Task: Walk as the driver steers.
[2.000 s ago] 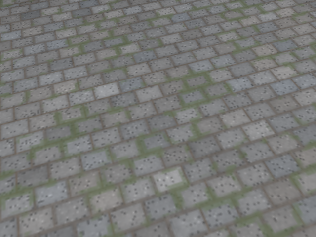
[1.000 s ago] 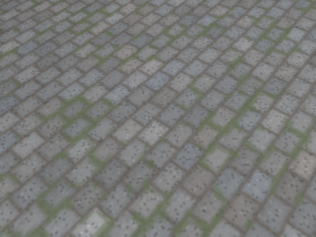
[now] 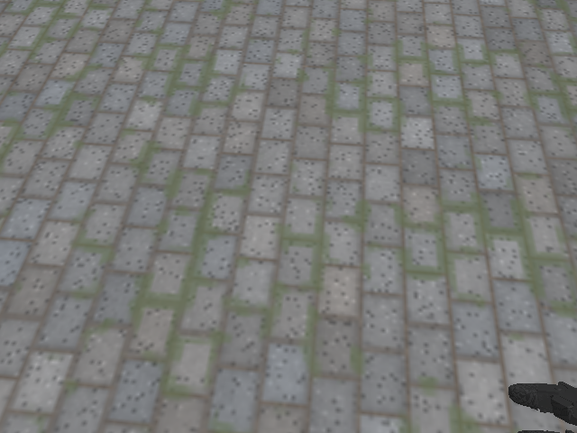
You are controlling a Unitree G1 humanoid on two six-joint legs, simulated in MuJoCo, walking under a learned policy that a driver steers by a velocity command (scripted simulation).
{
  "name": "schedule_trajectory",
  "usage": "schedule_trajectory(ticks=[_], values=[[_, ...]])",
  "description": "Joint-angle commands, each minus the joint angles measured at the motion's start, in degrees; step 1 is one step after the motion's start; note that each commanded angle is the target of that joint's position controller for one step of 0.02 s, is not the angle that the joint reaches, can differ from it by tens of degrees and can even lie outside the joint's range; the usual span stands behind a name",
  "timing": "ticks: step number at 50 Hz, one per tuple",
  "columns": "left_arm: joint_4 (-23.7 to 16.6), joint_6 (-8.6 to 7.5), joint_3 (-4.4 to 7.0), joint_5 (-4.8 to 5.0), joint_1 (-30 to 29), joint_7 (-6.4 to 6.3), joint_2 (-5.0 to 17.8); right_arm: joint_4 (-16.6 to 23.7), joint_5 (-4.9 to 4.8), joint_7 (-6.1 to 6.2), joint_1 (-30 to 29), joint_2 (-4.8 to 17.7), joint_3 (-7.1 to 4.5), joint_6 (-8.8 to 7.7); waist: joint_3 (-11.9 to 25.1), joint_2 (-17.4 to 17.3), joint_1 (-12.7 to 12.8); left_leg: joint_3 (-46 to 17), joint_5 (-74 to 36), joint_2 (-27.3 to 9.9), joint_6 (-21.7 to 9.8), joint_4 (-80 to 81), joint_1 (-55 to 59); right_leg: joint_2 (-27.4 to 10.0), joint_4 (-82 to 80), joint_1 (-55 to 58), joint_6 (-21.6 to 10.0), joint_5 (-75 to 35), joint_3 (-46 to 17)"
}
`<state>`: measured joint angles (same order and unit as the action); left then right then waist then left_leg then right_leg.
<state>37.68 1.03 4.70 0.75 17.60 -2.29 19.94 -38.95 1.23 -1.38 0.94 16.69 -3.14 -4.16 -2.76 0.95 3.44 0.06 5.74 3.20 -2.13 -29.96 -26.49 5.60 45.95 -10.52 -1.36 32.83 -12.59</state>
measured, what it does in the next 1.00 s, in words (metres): walks ahead: right foot, then left foot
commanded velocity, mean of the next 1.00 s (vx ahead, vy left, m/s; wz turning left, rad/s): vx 0.42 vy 0.00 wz -0.20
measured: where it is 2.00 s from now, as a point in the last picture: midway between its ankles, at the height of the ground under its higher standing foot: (382, 243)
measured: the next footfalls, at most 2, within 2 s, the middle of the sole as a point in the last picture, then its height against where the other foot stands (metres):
right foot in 0.40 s outside the picture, level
left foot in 0.88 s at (317, 379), level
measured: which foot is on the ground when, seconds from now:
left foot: down 0.00-0.40, up 0.42-0.86, down 0.88-1.00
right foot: up 0.00-0.38, down 0.40-0.90, up 0.92-1.00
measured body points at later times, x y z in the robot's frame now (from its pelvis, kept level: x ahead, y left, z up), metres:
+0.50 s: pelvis +0.15 -0.07 +0.02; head +0.16 -0.09 +0.47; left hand +0.32 +0.18 -0.06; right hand +0.21 -0.36 -0.11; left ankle +0.12 +0.09 -0.66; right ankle +0.14 -0.16 -0.72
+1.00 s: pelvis +0.43 -0.06 +0.01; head +0.47 -0.06 +0.46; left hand +0.52 +0.21 -0.12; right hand +0.56 -0.35 -0.09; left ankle +0.52 +0.01 -0.72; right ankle +0.27 -0.18 -0.62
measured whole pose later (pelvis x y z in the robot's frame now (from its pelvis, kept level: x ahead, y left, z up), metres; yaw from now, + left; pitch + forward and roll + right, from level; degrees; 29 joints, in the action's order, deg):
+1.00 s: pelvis +0.43 -0.06 +0.01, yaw -9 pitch +2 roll +0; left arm 44.8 -3.9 2.5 1.5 20.9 -0.6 16.8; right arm -43.4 -0.2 -2.4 6.8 16.2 -2.3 -4.4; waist -2.9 1.0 1.3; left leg 3.2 9.1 2.7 -3.9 -30.0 -22.7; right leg -1.5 67.5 -19.1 -0.7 23.8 -3.2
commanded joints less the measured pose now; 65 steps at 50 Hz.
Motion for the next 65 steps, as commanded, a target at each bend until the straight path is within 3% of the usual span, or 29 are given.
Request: schedule_trajectory(ticks=[1,3,5,7,11,16,19,20,21,22,23,24,26,29,33,39,42,43,44,45,46,47,48,49,50,51,54,60,65], values=[[-3.53,-0.84,1.51,1.23,6.69,0.82,8.5,2.33,-1.57,0.85,10.83,8.17,-2.72,0.52,15.73,-9.48,-4.26,-35.38,13.4,-25.31,-14.24,12.43,35.25,-4.33,27.32,-27.19,3.47,1.28,1.67],[-4.96,0.1,1.97,0.53,-0.13,0.57,9.16,2.58,-1.29,1.45,6.43,6.39,-1.95,1.17,7.14,-7.32,-4.13,-23.77,21.44,-19.85,-9.74,15.87,23.17,-7.46,25.53,-27.55,4.07,-5.64,6.11],[-5.45,0.12,1.3,0.3,-0.38,1.04,6.1,1.78,-0.73,1.95,6.13,7.03,-2.18,0.7,4.19,-8.57,-3.31,-16.69,20.01,-17.1,-8.71,19.07,15.35,-9.39,21.62,-23.41,3.32,-8.43,7.86],[-5.74,-0.58,0.2,0.13,-1.35,1.32,2.92,0.54,-0.94,1.85,8.06,7.61,-2.51,-0.2,4.34,-7.88,-4.09,-13.92,18.88,-16.97,-9.93,21.03,14.74,-9.73,16.32,-22.46,2.6,-9.01,8.99],[-5.51,-2.01,-1.08,-0.32,-3.29,1.87,0.94,-0.64,-1.71,0.92,7.74,9.61,-3.03,-0.92,4.89,-6.52,-4.14,-9.5,15.15,-17.9,-11.24,23.15,13.32,-10.75,3.64,-17.75,1.61,-14.5,9.94],[-5.54,-3.01,-1.22,0.21,-5.61,2.83,1.93,-2.5,-2.91,-0.3,9.9,11.46,-3.15,0.07,3.79,-6.44,-4.82,-6.31,14.31,-18.18,-10.07,20.96,13.07,-9.22,-9.79,-10.94,0.61,-18.46,13.45],[-3.35,-2.99,-0.43,0.16,-0.24,2.77,2.49,-3.62,-3.12,-0.67,10.59,9.25,-1.97,0.86,4.29,-5.21,-1.34,-3.54,18.57,-15.92,-6.96,13.55,7.22,-6.46,-17.45,2.22,-1.41,-18.64,15.95],[-2.13,-2.85,0.41,0.56,5.03,2.27,4.28,-3.6,-2.18,-0.9,10.08,5.89,-0.66,0.66,5.67,-2.86,1.24,-0.5,17.46,-13.39,-4.36,5.6,2.55,-9.25,-19.66,9.89,-2.91,-16.8,11.22],[-2.11,-2.77,1.66,-0.46,9.96,1.57,10.21,-1.16,-0.72,-1.34,8.31,1.0,1.03,-0.07,7.51,11.31,2.33,6.61,20.31,-6.31,0.74,-16.57,-9.6,-22.38,-27.69,18.21,-8.2,-10.16,-9.63],[-2.27,-3.33,2.46,-0.49,11.23,2.12,13.54,0.72,-1.98,-0.82,7.04,4.87,0.03,-0.9,5.54,14.65,2.78,2.43,26.98,-2.89,1.04,-29.43,-22.66,-28.19,-33.67,18.44,-15.47,0.09,-25.63],[-2.67,-4.39,1.19,-0.41,9.62,2.56,9.01,0.32,-2.97,-0.73,7.21,8.52,-1.06,-1.39,3.14,9.53,2.05,-1.89,23.5,-6.6,0.04,-34.98,-25.66,-27.22,-33.72,17.12,-15.42,1.73,-23.37],[-2.95,-5.17,0.28,-0.58,7.65,2.84,6.21,-0.27,-3.41,-0.98,7.8,8.42,-1.09,-1.61,1.78,8.53,0.74,-2.65,17.63,-8.21,-0.67,-34.99,-25.85,-24.68,-33.68,15.63,-13.92,-0.92,-17.93],[-3.19,-5.45,-0.36,-0.54,3.82,2.96,4.38,-1.08,-2.03,-1.07,7.46,7.58,-1.14,-1.66,0.48,6.03,-1.13,-2.77,10.29,-9.99,0.12,-31.09,-23.02,-21.33,-35.01,12.01,-11.88,-13.55,-9.83],[-2.64,-5.73,-0.2,-0.79,3.51,2.45,4.55,-1.11,-1.73,-1.37,5.91,5.21,-0.61,-1.02,1.13,4.26,-1.97,-1.26,2.35,-9.36,2.37,-25.73,-19.42,-18.85,-36.63,10.08,-11.04,-30.79,-1.54],[-0.14,-5.57,0.17,-0.47,5.42,1.72,5.22,0.51,-1.95,-1.55,-0.56,2.21,0.7,-0.74,-0.2,3.98,-0.34,0.17,-7.26,-7.32,3.75,-11.23,-14.03,-16.21,-37.51,7.72,-9.4,-35.56,6.09],[4.1,-5.01,0.97,0.48,9.01,1.45,6.61,3.27,-2.36,-2.97,-7.56,3.22,0.89,-1.44,-3.26,4.12,0.6,0.07,-8.42,-5.67,0.5,-0.51,-11.15,-19.82,-35.81,12.29,-8.58,-36.77,6.75],[5.04,-4.15,1.47,0.43,8.07,1.05,8.04,2.38,-1.81,-2.76,-2.67,5.84,-0.27,-1.58,1.19,5.83,-2.86,2.66,-2.5,-2.62,-2.39,0.43,-2.3,-19.9,-27.9,16.29,-6.72,-57.28,7.89],[5.13,-3.67,1.28,0.24,7.3,0.85,7.84,0.38,-1.69,-2.18,4.63,7.74,-1.44,-1.41,6.09,5.72,-6.91,4.52,-2.84,-0.68,-4.09,1.29,7.82,-17.87,-19.1,15.14,-5.41,-66.4,9.84],[4.73,-3.51,0.66,-0.34,7.61,0.54,6.74,-1.95,-1.65,-1.4,14.14,10.28,-2.52,-1.08,12.81,4.74,-11.0,1.27,-5.01,-4.05,-6.33,-1.22,24.23,-15.64,-6.68,6.71,-3.55,-62.29,11.08],[3.08,-4.23,-1.06,-0.84,13.59,0.96,0.8,-2.82,-0.28,-0.73,21.53,15.66,-3.72,-0.64,22.86,-8.04,-9.63,-23.39,1.88,-19.77,-14.62,-1.19,48.01,-7.85,16.92,-15.72,0.51,-36.03,12.68],[4.22,-5.48,-1.73,-0.33,14.61,1.25,0.02,-3.7,-1.54,-1.14,22.64,12.89,-2.92,-0.59,29.76,-15.88,-9.62,-44.47,10.93,-25.52,-18.82,9.79,52.84,-1.36,28.97,-24.64,1.63,-0.6,5.13],[3.0,-6.31,-0.28,1.57,8.39,1.79,5.03,-3.61,-2.32,-0.82,18.72,10.05,-2.04,-0.43,19.69,-11.57,-9.93,-38.45,17.15,-23.68,-15.9,12.36,46.11,-5.24,32.77,-31.34,1.1,-1.79,3.44],[1.59,-6.87,-0.42,2.16,3.25,1.96,5.49,-3.21,-2.19,-0.44,15.49,8.35,-1.62,-0.27,12.0,-7.43,-8.93,-29.84,15.21,-21.44,-13.77,13.42,37.04,-8.3,30.65,-32.14,0.36,-6.33,5.94],[1.13,-7.1,-0.49,1.22,0.57,1.69,4.8,-3.15,-1.56,-0.41,12.42,7.27,-1.29,-0.38,6.9,-3.45,-6.79,-24.35,10.11,-19.28,-12.63,15.14,27.91,-10.79,26.5,-30.57,0.21,-10.77,7.47],[1.48,-6.68,-0.11,0.31,0.59,1.45,4.63,-2.81,-0.76,-0.55,10.52,5.55,-0.84,-0.8,5.14,-3.87,-4.77,-20.38,4.44,-17.15,-11.9,16.56,22.13,-12.71,23.12,-27.08,0.1,-13.79,7.25],[2.16,-6.04,-0.24,0.16,2.34,1.52,3.56,-2.78,-0.36,-0.62,9.5,5.0,-0.74,-1.0,4.92,-5.05,-3.23,-18.2,1.73,-16.07,-12.13,18.2,18.59,-13.39,22.05,-23.96,0.32,-15.49,7.07],[2.15,-4.66,-0.79,-0.38,2.1,1.24,1.07,-4.23,-1.23,-0.55,10.01,5.91,-1.08,-2.09,2.89,-5.15,-1.88,-12.67,-4.08,-15.38,-13.54,22.0,13.78,-14.38,16.85,-23.56,1.94,-18.14,8.19],[-1.15,-6.05,-1.97,-0.52,-11.19,2.22,-1.46,-6.35,-1.96,0.65,14.94,8.42,-1.47,-1.48,-0.2,-3.17,-6.26,-4.0,-8.45,-11.59,-10.11,23.09,15.88,-12.31,-6.64,-23.88,2.67,-38.11,11.39],[-3.93,-6.84,-1.95,0.25,-18.96,4.04,-0.66,-9.09,-2.48,0.98,20.77,9.93,-1.76,0.23,-1.62,-3.35,-8.91,-5.82,-9.0,-15.91,-9.57,19.67,26.28,-10.23,-15.44,-25.99,1.08,-36.86,11.58]])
